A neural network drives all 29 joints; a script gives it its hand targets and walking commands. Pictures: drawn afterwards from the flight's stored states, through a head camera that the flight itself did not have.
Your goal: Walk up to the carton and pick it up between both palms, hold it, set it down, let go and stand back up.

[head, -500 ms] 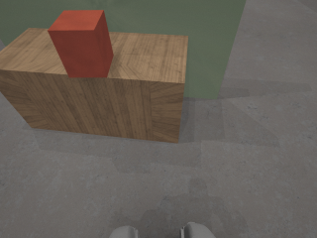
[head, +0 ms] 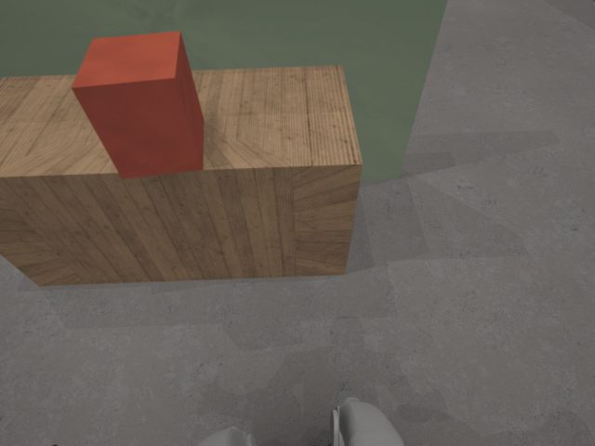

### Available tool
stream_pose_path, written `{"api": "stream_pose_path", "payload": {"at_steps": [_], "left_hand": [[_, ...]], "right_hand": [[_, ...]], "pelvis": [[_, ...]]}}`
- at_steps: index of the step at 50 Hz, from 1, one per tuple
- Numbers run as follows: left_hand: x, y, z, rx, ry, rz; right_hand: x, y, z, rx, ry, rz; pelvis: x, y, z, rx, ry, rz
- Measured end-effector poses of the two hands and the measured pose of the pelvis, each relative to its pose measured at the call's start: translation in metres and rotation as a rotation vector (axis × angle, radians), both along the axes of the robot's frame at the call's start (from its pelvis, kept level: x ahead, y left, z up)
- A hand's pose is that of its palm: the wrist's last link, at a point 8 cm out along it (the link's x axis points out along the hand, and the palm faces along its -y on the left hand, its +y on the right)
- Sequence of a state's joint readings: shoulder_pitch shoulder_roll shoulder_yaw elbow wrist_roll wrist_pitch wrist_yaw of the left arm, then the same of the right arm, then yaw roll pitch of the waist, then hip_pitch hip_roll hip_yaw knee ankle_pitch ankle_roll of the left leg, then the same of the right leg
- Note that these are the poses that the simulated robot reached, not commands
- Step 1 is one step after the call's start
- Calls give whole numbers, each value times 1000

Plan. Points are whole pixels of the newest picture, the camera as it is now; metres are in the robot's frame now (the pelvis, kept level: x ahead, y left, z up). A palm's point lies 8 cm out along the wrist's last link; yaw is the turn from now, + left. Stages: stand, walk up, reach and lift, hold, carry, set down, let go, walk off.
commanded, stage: walk up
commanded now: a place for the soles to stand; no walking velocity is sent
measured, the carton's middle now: (150, 107) +0.86 +0.31 -0.04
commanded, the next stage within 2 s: none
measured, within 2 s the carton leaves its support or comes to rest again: neither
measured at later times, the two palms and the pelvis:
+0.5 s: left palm out of the picture +0.20 +0.44 -0.10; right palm (458, 418) +0.16 -0.23 -0.10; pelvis +0.09 +0.11 -0.02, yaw -5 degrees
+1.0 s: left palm (34, 360) +0.28 +0.40 -0.09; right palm (454, 381) +0.20 -0.23 -0.07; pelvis +0.13 +0.10 +0.02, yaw -8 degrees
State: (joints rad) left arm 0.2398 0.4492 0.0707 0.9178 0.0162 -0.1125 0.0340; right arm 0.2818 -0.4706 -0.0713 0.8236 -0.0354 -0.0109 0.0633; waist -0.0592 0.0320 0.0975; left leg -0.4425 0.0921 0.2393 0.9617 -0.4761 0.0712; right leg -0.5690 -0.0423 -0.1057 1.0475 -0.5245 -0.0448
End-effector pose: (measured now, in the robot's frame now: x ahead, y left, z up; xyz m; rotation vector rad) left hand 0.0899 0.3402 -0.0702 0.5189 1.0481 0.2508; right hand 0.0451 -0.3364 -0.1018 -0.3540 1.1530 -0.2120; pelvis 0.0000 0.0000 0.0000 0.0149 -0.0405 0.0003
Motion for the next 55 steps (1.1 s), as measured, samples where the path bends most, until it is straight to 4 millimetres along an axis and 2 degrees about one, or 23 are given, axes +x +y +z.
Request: {"api": "stream_pose_path", "payload": {"at_steps": [3, 6, 9, 13, 17, 20, 25, 30, 35, 40, 47, 55], "left_hand": [[27, 4, 9, 8, -24, -35], [41, 19, 15, 31, -66, -36], [45, 39, 20, 52, -81, -6], [46, 68, 16, 62, -60, 9], [57, 99, -4, 46, -20, 10], [76, 109, -21, 21, 2, 12], [113, 103, -34, -46, 20, -40], [128, 94, -39, -99, 54, -34], [144, 87, -40, -137, 91, -9], [166, 77, -35, -152, 90, -22], [190, 63, -25, -151, 66, -58], [193, 47, -13, -149, 66, -82]], "right_hand": [[-14, 5, -2, 2, 62, -50], [-8, 18, -2, 4, 104, -60], [19, 32, -2, 0, 83, -35], [69, 54, 1, -5, -2, 7], [110, 76, 1, -40, -105, 14], [120, 91, -1, -64, -135, 9], [118, 109, 2, -70, -105, -28], [115, 118, 3, -60, -30, -74], [121, 127, 10, -54, 6, -90], [131, 124, 18, -60, 1, -115], [153, 114, 27, -56, -50, -135], [163, 105, 31, -26, -73, -149]], "pelvis": [[16, 8, 4, -31, 6, -13], [30, 15, 4, -43, 5, -6], [42, 28, 5, -52, -3, -2], [55, 52, 1, -45, -14, -9], [70, 83, -14, -6, -19, -27], [78, 101, -21, 2, -8, -47], [89, 110, -16, -3, 3, -84], [104, 113, -7, -30, 14, -87], [121, 117, 4, -21, 26, -100], [130, 114, 12, -32, 22, -116], [131, 107, 19, -19, 17, -129], [130, 98, 27, -2, 11, -141]]}}
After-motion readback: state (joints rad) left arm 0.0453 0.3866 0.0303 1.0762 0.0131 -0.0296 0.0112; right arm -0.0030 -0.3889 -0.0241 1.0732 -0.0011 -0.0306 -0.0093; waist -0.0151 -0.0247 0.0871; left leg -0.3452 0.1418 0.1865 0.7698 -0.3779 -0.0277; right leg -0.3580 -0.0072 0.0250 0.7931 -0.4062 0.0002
